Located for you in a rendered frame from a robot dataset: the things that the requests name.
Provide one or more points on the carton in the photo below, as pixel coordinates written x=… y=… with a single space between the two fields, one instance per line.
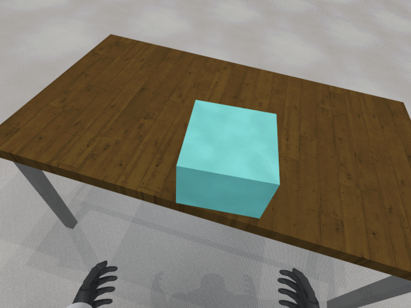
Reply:
x=229 y=160

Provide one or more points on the right robot hand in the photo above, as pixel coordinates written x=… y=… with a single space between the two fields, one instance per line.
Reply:
x=304 y=295

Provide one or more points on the left robot hand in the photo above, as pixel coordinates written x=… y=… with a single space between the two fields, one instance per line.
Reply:
x=88 y=292

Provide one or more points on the table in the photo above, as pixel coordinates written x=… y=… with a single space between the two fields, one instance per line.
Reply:
x=117 y=119

